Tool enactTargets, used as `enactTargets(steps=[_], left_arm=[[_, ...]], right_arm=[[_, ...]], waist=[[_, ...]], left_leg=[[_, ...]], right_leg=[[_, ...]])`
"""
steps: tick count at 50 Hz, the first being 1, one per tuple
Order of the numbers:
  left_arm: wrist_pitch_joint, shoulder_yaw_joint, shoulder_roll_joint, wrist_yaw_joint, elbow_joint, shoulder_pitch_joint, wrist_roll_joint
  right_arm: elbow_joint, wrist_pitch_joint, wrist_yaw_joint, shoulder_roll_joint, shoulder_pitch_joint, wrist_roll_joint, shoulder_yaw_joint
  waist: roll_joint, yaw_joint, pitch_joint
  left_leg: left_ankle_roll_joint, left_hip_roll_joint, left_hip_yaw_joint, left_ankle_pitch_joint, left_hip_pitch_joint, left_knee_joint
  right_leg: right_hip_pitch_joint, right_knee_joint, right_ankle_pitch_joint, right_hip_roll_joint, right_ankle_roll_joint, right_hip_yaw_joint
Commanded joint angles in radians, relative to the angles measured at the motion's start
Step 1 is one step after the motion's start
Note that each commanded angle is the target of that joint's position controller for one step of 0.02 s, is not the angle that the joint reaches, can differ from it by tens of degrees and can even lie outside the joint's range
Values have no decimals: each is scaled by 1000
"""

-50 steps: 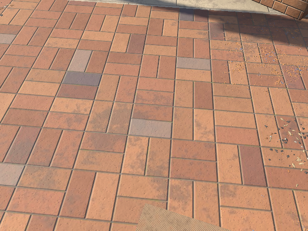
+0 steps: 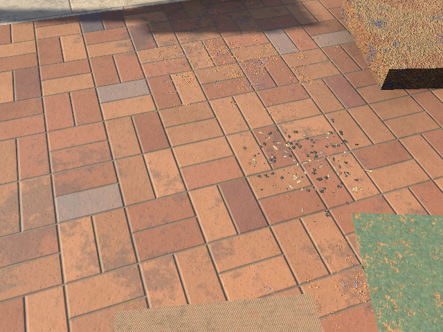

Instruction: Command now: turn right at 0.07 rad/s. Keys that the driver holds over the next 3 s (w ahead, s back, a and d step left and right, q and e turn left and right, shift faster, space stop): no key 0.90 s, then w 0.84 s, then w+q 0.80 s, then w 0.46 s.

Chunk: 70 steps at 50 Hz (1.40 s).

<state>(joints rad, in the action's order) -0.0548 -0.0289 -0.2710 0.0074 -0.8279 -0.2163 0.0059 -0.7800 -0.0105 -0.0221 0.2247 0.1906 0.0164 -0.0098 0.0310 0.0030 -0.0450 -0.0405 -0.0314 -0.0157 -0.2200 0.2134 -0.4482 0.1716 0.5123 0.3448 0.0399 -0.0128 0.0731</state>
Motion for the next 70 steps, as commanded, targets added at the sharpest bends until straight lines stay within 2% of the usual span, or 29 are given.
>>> enactTargets(steps=[1, 2, 3, 4, 5, 6, 8, 17, 25, 45, 46, 49, 50, 51, 52, 53, 54, 56, 57, 58, 59, 60, 61, 62, 63, 64, 66, 68, 70], left_arm=[[20, -11, -82, 16, 6, -37, 9], [29, -13, -118, 20, 5, -35, 20], [32, -18, -136, 17, -20, 3, 7], [38, -8, -91, 10, -23, 15, 3], [43, -3, -81, 9, -36, 0, 5], [45, -2, -88, 13, -54, -2, 9], [50, 0, -90, 21, -86, -17, 7], [54, 12, -78, 27, -180, -25, 5], [56, 21, -55, 29, -240, -43, 4], [60, 33, 5, 37, -312, -111, 3], [60, 34, 10, 37, -315, -123, 5], [47, 11, -37, 34, -305, -141, 9], [44, 5, -40, 32, -302, -163, 10], [45, 0, -46, 32, -306, -199, 9], [48, -10, -60, 33, -313, -232, 10], [54, -17, -65, 33, -313, -237, 12], [60, -22, -66, 30, -306, -227, 15], [73, -30, -73, 25, -290, -188, 15], [78, -31, -65, 23, -278, -149, 8], [84, -29, -46, 21, -260, -108, 5], [97, -18, -3, 16, -233, -69, 9], [110, 1, 70, 5, -191, -50, 6], [113, -17, -15, -3, -178, -36, 39], [117, -18, -10, -14, -181, -22, 43], [125, -12, 21, -22, -188, -29, 33], [130, -13, 27, -30, -191, -32, 29], [122, -19, 17, -38, -192, -35, 34], [110, -22, 21, -39, -176, -3, 32], [102, -17, 34, -38, -139, 83, 28]], right_arm=[[23, 9, -2, 154, 17, -3, 42], [26, 15, 4, 144, 24, -3, 40], [16, 15, 9, 123, 38, -12, 38], [-6, 13, 5, 133, 15, -7, 38], [-17, 9, 3, 147, 1, -6, 44], [-26, 8, 4, 141, 1, -7, 43], [-49, 7, 6, 137, 11, -4, 44], [-169, 5, 2, 121, 37, -6, 39], [-248, 5, -4, 104, 67, -7, 29], [-343, 7, -15, 47, 121, -7, 16], [-347, 6, -15, 40, 128, -5, 14], [-328, -2, -9, 56, 115, 4, 28], [-313, -2, -4, 49, 94, 9, 28], [-294, 3, 1, 24, 70, 13, 24], [-277, 13, 7, -4, 52, 20, 19], [-259, 26, 11, -5, 33, 27, 19], [-245, 39, 15, 9, 24, 24, 24], [-236, 61, 26, 14, 61, 15, 30], [-254, 70, 28, 2, 132, 6, 32], [-294, 77, 24, 1, 242, -3, 39], [-326, 85, 15, 48, 358, 4, 55], [-351, 85, 11, 166, 496, 2, 86], [-366, 73, 11, 156, 490, 0, 87], [-326, 75, 15, 102, 383, 5, 73], [-299, 84, 18, 83, 312, 6, 67], [-283, 93, 17, 69, 276, 5, 62], [-296, 107, 13, 36, 299, 2, 48], [-321, 114, 10, 29, 362, -1, 41], [-330, 115, 8, 27, 391, 0, 34]], waist=[[-147, 6, 86], [-98, -8, 99], [21, -47, 50], [6, -18, 45], [-12, -4, 25], [2, -9, 22], [18, -12, 17], [-20, -11, -7], [-29, -10, -10], [-31, -10, -21], [-29, -9, 0], [16, 3, -56], [30, 17, -102], [66, 34, -129], [116, 44, -139], [127, 47, -155], [109, 40, -150], [95, 2, -135], [90, -41, -134], [54, -90, -121], [-75, -135, -99], [-326, -165, -29], [-244, -124, -76], [-113, -72, -134], [-75, -43, -139], [-65, -21, -123], [-85, -10, -83], [-105, -11, -59], [-113, -22, -66]], left_leg=[[-53, 175, -184, 292, -36, 70], [-27, 153, -167, 224, 7, 58], [-15, 90, -107, 127, -23, 107], [-6, 84, -96, 100, -78, 101], [-10, 91, -99, 102, -79, 85], [-13, 98, -102, 125, -87, 82], [-15, 104, -104, 147, -84, 83], [2, 99, -102, 103, -72, 114], [6, 101, -102, 100, -64, 116], [4, 104, -98, 119, -53, 100], [3, 94, -94, 41, -60, 104], [-28, 25, -54, -325, 45, 13], [-34, 11, -49, -381, 123, -29], [-33, -5, -23, -360, 191, -98], [-26, -16, 30, -272, 242, -188], [-25, 12, 51, -200, 266, -248], [-27, 32, 46, -194, 271, -268], [-40, 39, 57, -207, 193, -183], [-49, 21, 77, -158, 44, -82], [-51, -7, 74, -124, -145, 8], [-64, 98, -100, -194, -308, 121], [-138, 331, -519, -463, -426, 309], [-181, 409, -638, -490, -346, 325], [-176, 378, -556, -445, -267, 318], [-163, 337, -458, -326, -220, 325], [-148, 299, -374, -213, -207, 336], [-130, 245, -242, 46, -238, 323], [-126, 227, -162, 309, -282, 286], [-126, 213, -113, 443, -272, 280]], right_leg=[[-114, -210, -222, -38, 12, 26], [-157, -187, -300, -110, 22, 95], [-52, -141, -314, -115, 48, 95], [-4, -158, -249, -111, 53, 98], [19, -179, -212, -102, 49, 93], [20, -188, -209, -98, 49, 93], [11, -194, -224, -99, 49, 92], [12, -222, -177, -107, 64, 98], [10, -224, -178, -105, 70, 90], [19, -204, -211, -98, 69, 73], [14, -216, -125, -92, 72, 72], [77, -224, 312, -81, 126, 119], [87, -248, 419, -107, 153, 171], [65, -286, 482, -156, 184, 249], [26, -338, 509, -226, 220, 342], [25, -366, 473, -284, 250, 399], [24, -373, 418, -299, 260, 406], [51, -334, 332, -276, 247, 339], [141, -289, 291, -239, 224, 279], [249, -211, 245, -179, 192, 211], [374, -7, 157, -96, 153, 96], [533, 321, 146, 37, 105, -89], [588, 503, 191, -3, 111, -70], [598, 581, 97, -56, 120, -41], [574, 590, 9, -84, 115, -35], [545, 573, -54, -103, 107, -41], [526, 556, -112, -103, 85, -78], [556, 546, -132, -90, 72, -114], [573, 491, -156, -79, 60, -146]])
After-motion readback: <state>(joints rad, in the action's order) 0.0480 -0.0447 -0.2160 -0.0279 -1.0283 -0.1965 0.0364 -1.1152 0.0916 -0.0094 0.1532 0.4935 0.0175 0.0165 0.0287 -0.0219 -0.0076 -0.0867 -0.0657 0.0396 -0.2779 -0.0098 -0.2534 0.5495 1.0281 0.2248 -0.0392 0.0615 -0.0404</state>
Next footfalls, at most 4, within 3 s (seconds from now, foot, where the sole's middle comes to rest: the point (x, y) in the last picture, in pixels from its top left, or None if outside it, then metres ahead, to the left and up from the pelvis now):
0.02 right None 0.01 -0.12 -0.78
1.64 right None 0.43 -0.05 -0.78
2.18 left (188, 265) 0.71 0.11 -0.78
2.70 right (201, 179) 1.07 0.08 -0.78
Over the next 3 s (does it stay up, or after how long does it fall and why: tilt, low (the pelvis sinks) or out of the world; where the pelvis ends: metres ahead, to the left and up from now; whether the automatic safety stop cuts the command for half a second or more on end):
stays up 1.02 0.14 0.01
